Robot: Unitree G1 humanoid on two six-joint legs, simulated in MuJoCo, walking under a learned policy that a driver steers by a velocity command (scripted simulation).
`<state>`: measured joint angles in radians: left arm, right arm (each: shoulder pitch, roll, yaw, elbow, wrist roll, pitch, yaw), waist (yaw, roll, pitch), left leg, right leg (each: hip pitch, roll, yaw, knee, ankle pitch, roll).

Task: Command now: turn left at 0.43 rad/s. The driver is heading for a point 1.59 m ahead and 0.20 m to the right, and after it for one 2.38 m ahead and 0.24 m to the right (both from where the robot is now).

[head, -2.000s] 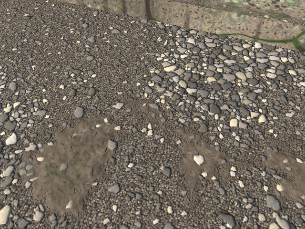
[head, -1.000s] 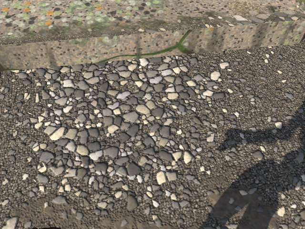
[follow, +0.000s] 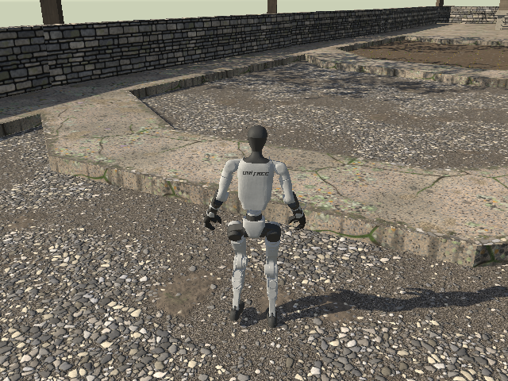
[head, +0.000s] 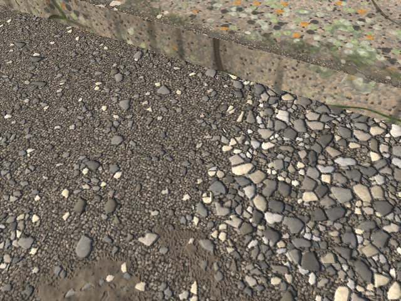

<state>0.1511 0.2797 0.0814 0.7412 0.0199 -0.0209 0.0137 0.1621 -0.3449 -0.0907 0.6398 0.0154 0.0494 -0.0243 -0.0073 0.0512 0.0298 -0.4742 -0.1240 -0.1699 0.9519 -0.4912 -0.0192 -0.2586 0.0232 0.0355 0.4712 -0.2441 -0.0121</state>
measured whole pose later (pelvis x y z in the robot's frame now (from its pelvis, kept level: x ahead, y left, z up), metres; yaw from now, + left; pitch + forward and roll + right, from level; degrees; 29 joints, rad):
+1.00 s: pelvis +0.16 -0.02 +0.01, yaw +4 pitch +1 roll +1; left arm 0.41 0.24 0.01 0.88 0.00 -0.08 -0.01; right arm 0.18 -0.30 -0.07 0.67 0.01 -0.06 0.01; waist 0.07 0.04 0.01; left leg -0.66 0.09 -0.02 0.87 -0.05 -0.01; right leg 0.00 0.04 -0.03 0.23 -0.25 -0.07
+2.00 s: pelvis +0.73 -0.02 +0.01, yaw +3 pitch +1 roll +0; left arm 0.32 0.27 0.04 0.82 0.00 -0.09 -0.03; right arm 0.19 -0.31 -0.05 0.78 0.01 -0.06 0.00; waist 0.04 0.05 0.02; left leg -0.63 0.11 -0.04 1.00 -0.19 0.00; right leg -0.16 0.06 -0.05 0.29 -0.15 -0.07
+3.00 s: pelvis +1.11 +0.03 +0.00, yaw -14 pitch +1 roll +1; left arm 0.16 0.28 0.07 0.83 -0.01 0.01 0.02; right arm 0.14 -0.27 -0.05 0.85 -0.01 0.02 -0.05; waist 0.02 0.02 0.09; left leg -0.46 0.00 -0.05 0.97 -0.43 -0.05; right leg -0.34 0.09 0.05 0.43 -0.10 -0.09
